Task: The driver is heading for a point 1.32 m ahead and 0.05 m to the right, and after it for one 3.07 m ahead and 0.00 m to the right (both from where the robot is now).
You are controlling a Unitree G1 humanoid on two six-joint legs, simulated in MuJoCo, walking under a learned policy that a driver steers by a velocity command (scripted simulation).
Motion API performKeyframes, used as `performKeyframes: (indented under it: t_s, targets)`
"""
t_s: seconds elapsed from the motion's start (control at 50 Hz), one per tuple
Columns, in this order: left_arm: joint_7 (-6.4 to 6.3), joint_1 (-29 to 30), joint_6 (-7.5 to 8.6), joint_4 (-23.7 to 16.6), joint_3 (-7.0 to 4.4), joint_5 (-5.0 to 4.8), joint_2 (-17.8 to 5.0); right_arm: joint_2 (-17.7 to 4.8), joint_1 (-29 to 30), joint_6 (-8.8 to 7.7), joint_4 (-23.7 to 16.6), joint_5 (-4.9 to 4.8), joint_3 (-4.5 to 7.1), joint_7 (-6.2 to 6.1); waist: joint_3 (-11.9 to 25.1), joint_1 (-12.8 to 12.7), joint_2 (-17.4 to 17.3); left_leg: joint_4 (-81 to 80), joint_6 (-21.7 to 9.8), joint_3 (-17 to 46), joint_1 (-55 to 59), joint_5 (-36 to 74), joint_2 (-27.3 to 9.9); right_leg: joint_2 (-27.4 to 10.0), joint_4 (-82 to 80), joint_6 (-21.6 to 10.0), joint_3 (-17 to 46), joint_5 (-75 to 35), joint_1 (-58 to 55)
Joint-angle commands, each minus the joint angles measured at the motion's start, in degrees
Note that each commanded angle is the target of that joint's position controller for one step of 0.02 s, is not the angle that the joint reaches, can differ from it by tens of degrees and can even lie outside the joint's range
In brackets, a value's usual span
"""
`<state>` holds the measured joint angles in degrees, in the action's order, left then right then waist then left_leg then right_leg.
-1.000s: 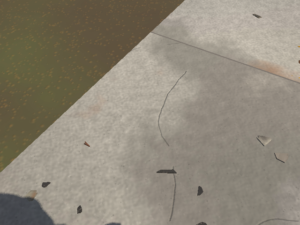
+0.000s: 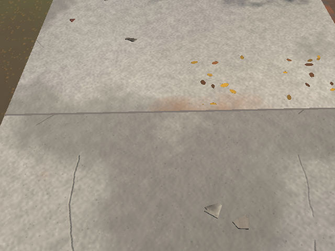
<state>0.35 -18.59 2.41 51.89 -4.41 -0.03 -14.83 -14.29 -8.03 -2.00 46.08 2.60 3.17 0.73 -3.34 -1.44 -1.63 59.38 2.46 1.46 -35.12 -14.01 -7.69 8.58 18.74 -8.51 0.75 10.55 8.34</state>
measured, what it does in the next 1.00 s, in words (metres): walks ahead: left foot, then right foot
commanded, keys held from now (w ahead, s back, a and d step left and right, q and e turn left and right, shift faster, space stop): w+e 0.14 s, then w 0.86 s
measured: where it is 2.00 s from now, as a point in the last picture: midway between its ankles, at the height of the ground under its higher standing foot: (211, 135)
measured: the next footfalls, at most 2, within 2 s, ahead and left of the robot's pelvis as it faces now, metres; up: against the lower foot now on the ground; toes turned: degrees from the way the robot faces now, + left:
left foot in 0.30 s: +0.36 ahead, +0.11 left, +0.00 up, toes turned -9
right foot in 0.84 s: +0.59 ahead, -0.14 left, +0.00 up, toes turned -14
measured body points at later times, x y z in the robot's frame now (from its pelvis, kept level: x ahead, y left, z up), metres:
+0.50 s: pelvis +0.29 +0.04 +0.00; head +0.31 +0.05 +0.45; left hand +0.40 +0.30 -0.14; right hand +0.31 -0.23 -0.12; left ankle +0.32 +0.12 -0.74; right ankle +0.22 -0.07 -0.66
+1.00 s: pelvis +0.53 -0.06 +0.00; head +0.55 -0.08 +0.45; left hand +0.67 +0.18 -0.12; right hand +0.52 -0.32 -0.15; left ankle +0.50 +0.09 -0.66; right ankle +0.55 -0.13 -0.74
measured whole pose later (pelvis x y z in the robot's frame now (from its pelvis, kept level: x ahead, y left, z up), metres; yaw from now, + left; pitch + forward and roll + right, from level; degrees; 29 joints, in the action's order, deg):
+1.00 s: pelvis +0.53 -0.06 +0.00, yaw -11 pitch +0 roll +0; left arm 0.4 -13.4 4.1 51.0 -2.1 1.1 -13.6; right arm -14.6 -17.8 -2.8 52.2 1.5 2.5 1.1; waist -2.1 0.8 -1.9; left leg 61.8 -3.3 -0.4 -23.8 -18.5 -2.5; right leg 3.0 22.3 -5.1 -4.7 9.4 13.2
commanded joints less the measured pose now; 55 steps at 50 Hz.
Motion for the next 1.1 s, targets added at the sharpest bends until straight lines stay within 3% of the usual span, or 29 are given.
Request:
performKeyframes:
  t_s: [0.02,0.14,0.2,0.24,0.28,0.3,0.32,0.34,0.36,0.38,0.4,0.44,0.5,0.58,0.64,0.7,0.78,0.8,0.82,0.84,0.86,0.88,0.9,0.92,0.94,0.96,1.02,1.1]
  targets:
    - [-0.10,-2.87,1.17,-3.02,-1.62,-0.08,-8.30,-4.20,1.79,0.58,-3.81,-0.04,0.77,0.12,0.88,-0.01,3.33,-5.94,1.11,-1.48,-4.64,6.24,0.99,-15.16,-7.86,-6.52,15.10,-17.84,-2.18]
    - [-0.63,-8.99,0.93,-2.41,-1.48,0.35,-8.61,-4.19,12.20,-0.02,-7.98,-0.52,-0.15,0.77,0.41,-3.78,4.84,-17.68,0.29,-1.18,-6.94,12.64,4.15,-15.01,-4.54,-5.06,17.42,-22.92,-9.53]
    - [-1.23,-10.50,1.01,-1.92,-1.16,0.83,-8.42,-4.18,14.80,-0.80,-9.57,-0.84,-0.71,1.09,-0.09,-4.49,5.77,-23.61,-1.61,-2.20,-3.90,12.85,5.59,-16.15,-2.86,-4.21,17.64,-27.64,-12.25]
    - [-1.62,-8.82,1.31,-1.96,-1.04,0.93,-8.91,-4.92,11.16,-1.31,-9.00,-0.88,-0.57,0.99,0.17,-2.14,6.38,-27.89,-3.76,-2.33,4.31,11.13,6.73,-16.91,-1.33,-2.30,17.31,-32.32,-11.15]
    - [-1.39,-6.79,1.78,-1.92,-1.17,1.09,-10.30,-7.37,-0.09,-1.95,-5.45,-1.02,0.60,0.00,5.03,2.85,5.93,-30.78,-6.19,-3.91,19.09,6.98,10.17,-15.09,9.42,-0.24,15.17,-46.05,-10.19]
    - [-1.01,-6.08,2.07,-1.95,-1.02,0.95,-10.05,-8.87,-8.32,-2.60,-3.41,-0.74,1.24,-0.75,9.62,7.03,4.05,-33.13,-7.85,-1.95,30.63,8.34,7.54,-12.34,20.45,0.78,12.78,-41.71,-5.73]
    - [-0.75,-7.59,2.42,-3.68,0.12,0.86,-5.79,-13.14,-17.34,-2.86,-2.85,0.45,2.06,-1.67,17.99,9.12,-2.66,-33.00,-10.60,13.55,43.44,0.41,-6.18,-8.68,37.28,1.73,9.70,-21.19,2.85]
    - [-0.58,-16.84,2.09,-3.13,0.37,-1.03,-2.80,-17.41,-16.53,-2.23,-1.63,0.74,3.27,-1.18,20.89,3.65,-16.87,-41.67,-18.65,41.31,51.43,-0.55,-17.74,1.21,52.51,3.84,5.47,20.03,19.53]
    - [-0.99,-13.07,1.56,-2.00,0.07,1.29,-7.06,-11.68,-11.65,-1.64,-2.51,-1.11,2.36,-0.52,13.05,2.70,-5.51,-44.01,-17.85,41.59,43.97,-8.47,-15.30,-3.50,55.89,3.03,8.04,16.10,24.45]
    - [-0.48,-7.18,1.50,-2.92,0.00,1.45,-7.07,-7.48,-6.92,-1.72,-3.22,-1.58,1.35,-0.28,5.91,2.26,-0.46,-44.78,-16.60,30.96,36.08,-7.16,-12.50,-5.61,53.93,3.22,7.63,10.82,24.47]
    - [-0.12,-4.18,1.52,-3.72,0.34,1.44,-6.08,-5.61,-5.34,-1.96,-2.79,-1.14,0.80,-0.11,3.33,1.82,1.26,-45.92,-15.23,23.95,31.66,-0.50,-9.45,-7.25,51.26,3.41,6.96,8.32,23.64]
    - [0.68,-3.54,0.61,-4.00,0.62,2.13,-5.11,-4.78,-6.42,-2.67,-0.87,-1.33,0.27,-0.33,2.68,0.35,-2.51,-47.56,-13.33,15.12,27.71,8.97,-5.36,-9.10,47.21,4.24,5.70,7.23,20.85]
    - [1.31,-2.22,-0.22,-4.33,1.05,2.53,-3.88,-5.53,-10.19,-4.00,1.58,-2.12,0.37,0.10,3.08,-0.19,-3.38,-49.20,-14.26,10.66,27.95,16.48,-4.57,-9.91,44.28,5.37,3.51,5.83,22.41]
    - [1.94,8.66,-0.24,-7.75,2.07,2.45,-2.78,-5.68,-13.59,-3.82,3.62,-2.25,0.34,0.12,0.00,1.68,-2.78,-52.82,-14.40,6.14,28.90,16.82,-2.94,-13.12,34.23,7.41,-0.26,-1.90,28.74]
    - [2.22,15.22,0.10,-9.61,3.11,2.02,-1.28,-6.27,-16.07,-3.74,4.97,-2.33,0.41,0.18,-0.42,3.31,-2.92,-52.44,-13.16,2.67,29.07,20.89,-1.47,-12.74,23.65,7.92,-2.77,-7.42,25.79]
    - [2.03,19.23,0.28,-10.62,3.34,1.69,-1.79,-7.16,-18.57,-3.55,6.23,-2.12,0.55,0.01,-0.51,4.49,-3.00,-50.80,-12.71,2.11,31.84,24.04,-2.72,-11.54,17.50,7.24,-4.10,-8.55,23.12]
    - [1.38,18.58,0.80,-10.84,2.75,1.87,-3.39,-8.16,-18.48,-2.87,7.36,-1.70,0.75,-0.59,-0.16,2.84,-3.30,-44.93,-11.70,2.46,36.91,33.73,-5.42,-9.67,12.52,4.38,-4.37,-2.28,18.24]
    - [1.06,14.31,1.12,-9.42,2.31,2.09,-3.98,-8.47,-17.94,-2.65,7.54,-1.74,0.81,-0.72,1.90,0.81,-3.06,-39.54,-10.99,1.57,37.30,40.32,-4.86,-8.07,10.17,3.35,-4.93,-1.03,12.56]
    - [0.58,6.09,1.72,-6.45,1.60,2.60,-5.09,-7.97,-17.72,-2.37,7.70,-1.92,0.60,-0.73,6.27,-2.66,-1.03,-29.69,-9.89,-0.71,35.06,42.29,-2.53,-6.94,6.62,1.80,-5.24,-2.26,1.97]
    - [-0.13,-4.10,2.27,-4.13,0.45,3.77,-8.68,-6.37,-16.98,-2.44,6.12,-2.23,-0.04,-0.70,12.98,-6.53,2.88,-15.30,-8.61,-2.76,25.50,29.74,-0.07,-15.67,5.84,-1.11,4.09,1.68,-12.36]
    - [-0.59,-8.29,1.96,-3.58,-1.14,4.34,-14.73,-0.08,-22.06,-2.51,3.98,-3.75,-1.44,-0.33,19.35,-4.63,16.01,5.26,-5.84,-6.95,5.27,-5.90,9.50,-32.18,1.13,-7.86,30.27,6.78,-27.22]
    - [-0.28,-6.40,1.14,-3.39,-1.06,1.49,-12.67,-6.69,-20.18,-2.08,4.99,-2.08,0.32,-0.85,17.95,-4.59,10.74,11.56,-6.63,-0.23,-0.49,-15.36,9.69,-32.33,-2.97,-9.01,37.12,7.56,-23.43]
    - [-0.09,-0.85,1.03,-3.93,-0.18,0.87,-9.32,-6.88,-16.21,-2.10,4.07,-1.83,0.66,-0.64,9.41,-2.14,7.37,11.97,-7.17,1.28,-2.66,-10.84,6.51,-29.44,-3.42,-7.57,27.65,6.94,-16.37]
    - [0.18,2.36,1.45,-4.18,0.60,0.98,-6.12,-5.45,-13.88,-2.37,3.71,-1.94,0.25,-0.23,5.38,-0.96,5.36,8.98,-7.10,1.32,-1.28,-6.94,4.59,-26.59,-5.63,-6.14,21.44,2.54,-9.58]
    - [0.13,3.92,1.85,-3.98,1.01,1.06,-4.62,-4.68,-13.31,-2.00,3.94,-1.76,0.23,0.00,3.27,0.66,5.58,5.87,-6.77,0.96,1.16,-4.96,3.14,-23.75,-7.41,-4.09,16.70,-0.36,-5.21]
    - [-0.08,4.31,2.21,-3.27,1.34,0.86,-3.57,-4.21,-14.13,-1.26,4.35,-0.90,0.13,0.32,2.41,2.13,6.41,3.84,-6.04,0.69,3.77,-3.86,2.34,-21.73,-8.75,-2.84,13.31,-3.53,-1.89]
    - [-0.09,1.39,3.44,-1.21,1.06,0.44,-4.60,-3.09,-13.18,0.09,4.41,-0.42,0.05,1.19,2.51,3.22,5.14,1.83,-4.55,-0.77,4.02,-0.56,2.10,-20.41,-10.97,-3.54,9.09,-10.43,-0.86]
    - [-0.06,-2.75,3.42,1.15,1.00,0.30,-4.80,-3.15,-3.76,0.52,1.54,-0.59,-0.01,1.41,-0.60,1.65,4.42,-5.43,-2.76,-2.03,-3.15,7.03,0.64,-19.36,-13.62,-3.78,6.08,-11.35,-2.99]
Velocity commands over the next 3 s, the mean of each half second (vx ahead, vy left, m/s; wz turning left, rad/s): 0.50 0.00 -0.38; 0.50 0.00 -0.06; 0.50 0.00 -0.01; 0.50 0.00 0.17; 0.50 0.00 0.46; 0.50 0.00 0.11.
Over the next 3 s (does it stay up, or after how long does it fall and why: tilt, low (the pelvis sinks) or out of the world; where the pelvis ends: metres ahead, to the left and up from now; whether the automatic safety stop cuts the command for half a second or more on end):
stays up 1.57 -0.06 -0.02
